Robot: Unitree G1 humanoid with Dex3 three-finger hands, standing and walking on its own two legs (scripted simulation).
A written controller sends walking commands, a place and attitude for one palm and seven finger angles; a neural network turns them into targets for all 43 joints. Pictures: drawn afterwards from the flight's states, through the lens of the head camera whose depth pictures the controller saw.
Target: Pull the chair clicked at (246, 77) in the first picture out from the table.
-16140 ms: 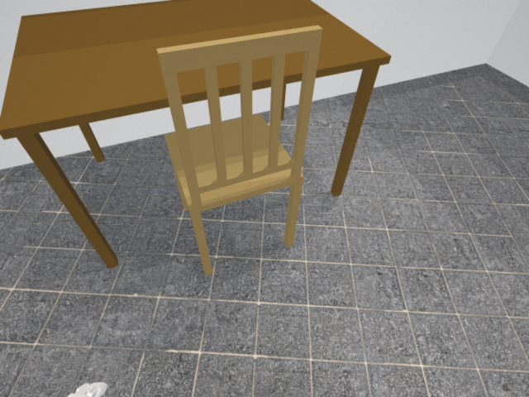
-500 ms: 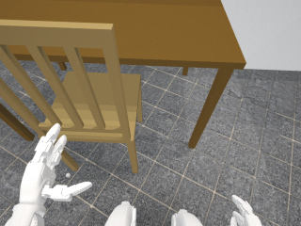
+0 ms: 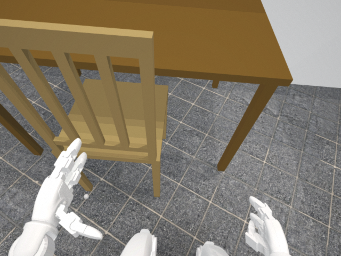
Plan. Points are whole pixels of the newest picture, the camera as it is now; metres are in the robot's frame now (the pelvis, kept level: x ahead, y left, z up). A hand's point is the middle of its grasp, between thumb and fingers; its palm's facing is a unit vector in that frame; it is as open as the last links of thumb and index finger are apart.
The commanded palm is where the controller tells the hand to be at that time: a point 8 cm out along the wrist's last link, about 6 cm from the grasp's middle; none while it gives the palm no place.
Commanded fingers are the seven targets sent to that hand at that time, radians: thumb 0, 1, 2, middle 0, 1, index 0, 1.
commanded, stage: raise the hand toward the chair's back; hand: left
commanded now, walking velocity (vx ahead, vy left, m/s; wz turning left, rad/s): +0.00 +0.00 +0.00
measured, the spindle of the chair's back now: (85, 108) +0.47 +0.27 +0.03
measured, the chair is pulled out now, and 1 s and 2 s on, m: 0.00 0.00 0.00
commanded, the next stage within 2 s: aim the fingers beside a spindle in 0.62 s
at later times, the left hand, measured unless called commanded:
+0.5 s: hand (88, 185) +0.25 +0.20 +0.05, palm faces -0.01 -1.00 -0.06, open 16.9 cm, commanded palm +0.22 +0.25 +0.05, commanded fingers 0.00 -0.50 0.30 -0.06 -0.08 -0.06 -0.08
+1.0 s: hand (96, 182) +0.26 +0.18 +0.04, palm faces -0.01 -1.00 -0.06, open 16.9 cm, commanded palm +0.24 +0.24 +0.04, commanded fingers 0.00 -0.50 0.30 -0.06 -0.08 -0.06 -0.08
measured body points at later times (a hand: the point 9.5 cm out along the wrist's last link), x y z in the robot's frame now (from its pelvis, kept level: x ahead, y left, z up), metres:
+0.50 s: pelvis +0.00 -0.01 +0.00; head +0.07 +0.00 +0.45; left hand +0.24 +0.25 +0.05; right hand +0.17 -0.25 -0.08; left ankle +0.04 +0.08 -0.65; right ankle +0.01 -0.13 -0.65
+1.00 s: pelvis +0.01 -0.03 +0.00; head +0.07 -0.02 +0.44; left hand +0.25 +0.24 +0.05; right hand +0.18 -0.27 -0.08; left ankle +0.04 +0.08 -0.65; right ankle +0.01 -0.13 -0.65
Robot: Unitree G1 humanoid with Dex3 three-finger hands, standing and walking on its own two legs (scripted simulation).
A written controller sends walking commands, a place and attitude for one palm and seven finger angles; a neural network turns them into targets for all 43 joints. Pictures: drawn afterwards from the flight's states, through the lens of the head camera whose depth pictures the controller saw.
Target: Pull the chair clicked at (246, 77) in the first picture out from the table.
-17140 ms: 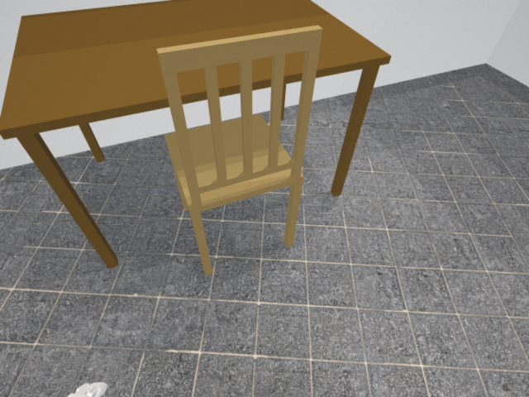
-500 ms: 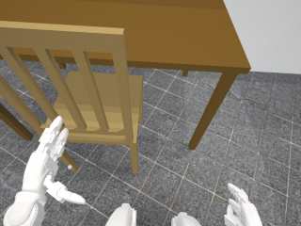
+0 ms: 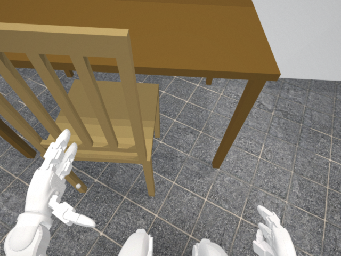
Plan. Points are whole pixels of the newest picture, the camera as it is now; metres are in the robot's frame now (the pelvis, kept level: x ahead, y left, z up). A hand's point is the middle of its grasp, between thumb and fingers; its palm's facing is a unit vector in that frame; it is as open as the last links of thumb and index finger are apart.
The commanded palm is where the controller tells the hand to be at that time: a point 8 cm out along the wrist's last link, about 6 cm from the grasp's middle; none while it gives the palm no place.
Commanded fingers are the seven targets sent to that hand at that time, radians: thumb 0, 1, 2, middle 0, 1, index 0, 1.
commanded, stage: aim the fingers beside a spindle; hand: left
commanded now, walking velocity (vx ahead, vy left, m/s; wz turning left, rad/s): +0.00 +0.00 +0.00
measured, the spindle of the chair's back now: (68, 109) +0.46 +0.30 +0.03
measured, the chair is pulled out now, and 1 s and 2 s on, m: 0.00 0.00 0.00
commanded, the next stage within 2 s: push the fingers through the gap in 2.00 s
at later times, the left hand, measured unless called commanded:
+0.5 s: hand (87, 177) +0.28 +0.20 +0.02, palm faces -0.05 -1.00 -0.03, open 16.9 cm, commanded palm +0.26 +0.26 +0.02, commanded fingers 0.00 -0.50 0.30 -0.06 -0.08 -0.06 -0.08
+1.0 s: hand (97, 167) +0.32 +0.19 +0.00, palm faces -0.04 -1.00 -0.03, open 16.9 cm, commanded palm +0.30 +0.25 +0.00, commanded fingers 0.00 -0.50 0.30 -0.06 -0.08 -0.06 -0.08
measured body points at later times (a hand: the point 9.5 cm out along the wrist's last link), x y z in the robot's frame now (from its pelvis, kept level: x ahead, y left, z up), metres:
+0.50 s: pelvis -0.01 +0.01 -0.01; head +0.08 +0.02 +0.43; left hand +0.28 +0.26 +0.02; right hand +0.16 -0.24 -0.10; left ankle +0.04 +0.10 -0.65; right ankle +0.01 -0.10 -0.65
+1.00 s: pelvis -0.01 +0.02 -0.03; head +0.10 +0.03 +0.41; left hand +0.31 +0.25 +0.01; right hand +0.15 -0.23 -0.12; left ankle +0.04 +0.10 -0.65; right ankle +0.01 -0.10 -0.65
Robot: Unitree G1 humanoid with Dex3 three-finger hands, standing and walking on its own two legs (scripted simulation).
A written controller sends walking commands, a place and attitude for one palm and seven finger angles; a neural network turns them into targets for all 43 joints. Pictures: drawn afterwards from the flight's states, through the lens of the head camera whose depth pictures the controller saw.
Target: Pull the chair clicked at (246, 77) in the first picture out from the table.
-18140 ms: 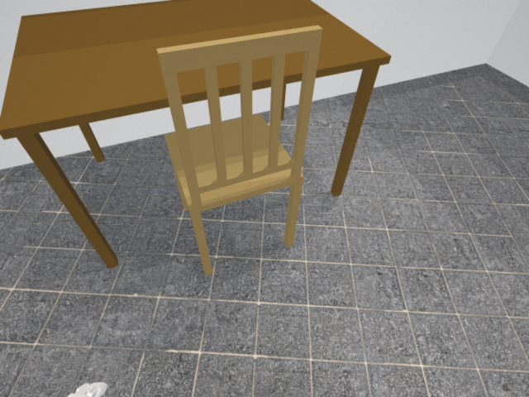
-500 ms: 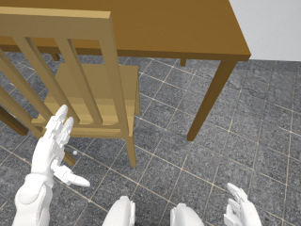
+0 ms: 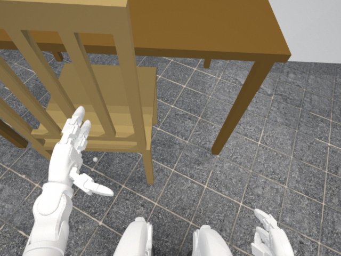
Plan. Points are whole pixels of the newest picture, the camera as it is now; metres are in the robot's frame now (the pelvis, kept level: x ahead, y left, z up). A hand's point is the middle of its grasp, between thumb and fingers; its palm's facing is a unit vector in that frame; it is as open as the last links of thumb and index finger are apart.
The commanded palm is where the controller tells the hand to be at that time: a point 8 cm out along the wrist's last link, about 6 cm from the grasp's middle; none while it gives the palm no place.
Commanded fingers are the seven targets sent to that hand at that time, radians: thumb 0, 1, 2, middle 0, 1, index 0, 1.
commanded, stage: aim the fingers beside a spindle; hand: left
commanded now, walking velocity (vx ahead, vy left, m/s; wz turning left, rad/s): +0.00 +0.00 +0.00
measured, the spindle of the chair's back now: (60, 96) +0.46 +0.29 +0.06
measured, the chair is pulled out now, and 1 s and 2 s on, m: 0.00 0.00 -0.05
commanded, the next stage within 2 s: push the fingers through the gap in 1.00 s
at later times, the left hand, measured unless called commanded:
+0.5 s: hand (96, 161) +0.32 +0.18 +0.02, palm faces +0.01 -1.00 -0.05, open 16.9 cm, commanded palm +0.30 +0.23 +0.03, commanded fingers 0.00 -0.50 0.30 -0.06 -0.08 -0.06 -0.08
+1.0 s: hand (96, 160) +0.32 +0.18 +0.02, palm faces -0.02 -1.00 -0.03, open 16.9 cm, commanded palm +0.29 +0.23 +0.02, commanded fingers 0.00 -0.50 0.30 -0.06 -0.08 -0.06 -0.08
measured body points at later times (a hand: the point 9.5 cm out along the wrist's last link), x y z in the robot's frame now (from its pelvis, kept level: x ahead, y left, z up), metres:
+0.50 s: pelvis +0.00 -0.01 +0.00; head +0.10 +0.00 +0.44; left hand +0.31 +0.23 +0.03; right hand +0.16 -0.26 -0.10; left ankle +0.04 +0.09 -0.63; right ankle +0.01 -0.12 -0.63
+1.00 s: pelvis -0.01 -0.02 -0.01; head +0.10 +0.00 +0.43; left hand +0.31 +0.24 +0.02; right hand +0.15 -0.26 -0.11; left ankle +0.04 +0.09 -0.63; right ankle +0.01 -0.12 -0.63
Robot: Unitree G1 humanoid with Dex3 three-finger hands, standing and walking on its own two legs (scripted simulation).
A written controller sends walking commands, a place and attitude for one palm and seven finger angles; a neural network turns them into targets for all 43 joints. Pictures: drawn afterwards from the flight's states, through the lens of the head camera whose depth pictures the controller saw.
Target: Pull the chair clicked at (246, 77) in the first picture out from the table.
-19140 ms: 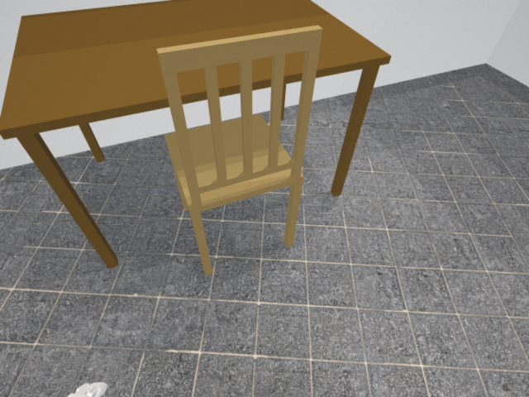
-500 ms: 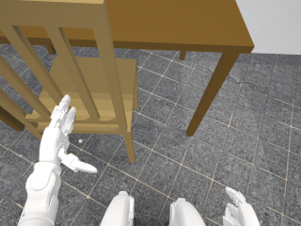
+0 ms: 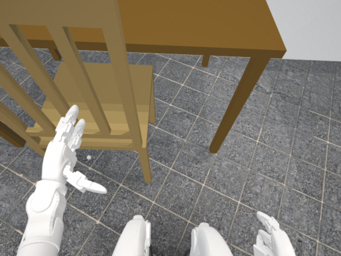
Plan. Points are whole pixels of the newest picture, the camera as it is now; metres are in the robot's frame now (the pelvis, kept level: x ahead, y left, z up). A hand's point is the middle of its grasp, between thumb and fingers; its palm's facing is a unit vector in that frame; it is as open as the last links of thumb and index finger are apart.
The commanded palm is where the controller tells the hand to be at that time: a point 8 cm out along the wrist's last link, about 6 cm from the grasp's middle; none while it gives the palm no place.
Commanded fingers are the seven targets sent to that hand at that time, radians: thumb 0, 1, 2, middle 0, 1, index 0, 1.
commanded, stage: push the fingers through the gap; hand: left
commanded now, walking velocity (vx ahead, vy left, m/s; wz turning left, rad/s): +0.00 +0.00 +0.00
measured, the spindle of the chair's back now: (52, 93) +0.47 +0.31 +0.06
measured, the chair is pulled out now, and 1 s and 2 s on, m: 0.00 -0.05 -0.05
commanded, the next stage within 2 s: aim the fingers beside a spindle in 0.76 s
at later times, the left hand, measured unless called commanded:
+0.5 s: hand (96, 144) +0.35 +0.19 +0.03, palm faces -0.03 -1.00 -0.05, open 16.9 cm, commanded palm +0.34 +0.24 +0.03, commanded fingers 0.00 -0.50 0.30 -0.06 -0.08 -0.06 -0.08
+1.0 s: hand (95, 125) +0.41 +0.20 +0.03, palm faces -0.01 -1.00 -0.03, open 16.5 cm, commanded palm +0.37 +0.25 +0.03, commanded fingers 0.00 -0.50 0.30 -0.06 -0.08 -0.06 -0.08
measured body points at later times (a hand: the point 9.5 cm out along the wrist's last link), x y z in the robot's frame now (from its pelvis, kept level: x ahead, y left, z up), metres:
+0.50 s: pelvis +0.00 +0.01 +0.00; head +0.11 +0.02 +0.44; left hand +0.35 +0.24 +0.04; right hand +0.15 -0.24 -0.11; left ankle +0.05 +0.10 -0.62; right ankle +0.02 -0.10 -0.62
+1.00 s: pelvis -0.01 +0.01 -0.01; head +0.11 +0.02 +0.43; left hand +0.40 +0.25 +0.03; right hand +0.10 -0.26 -0.12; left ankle +0.05 +0.10 -0.62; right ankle +0.02 -0.10 -0.62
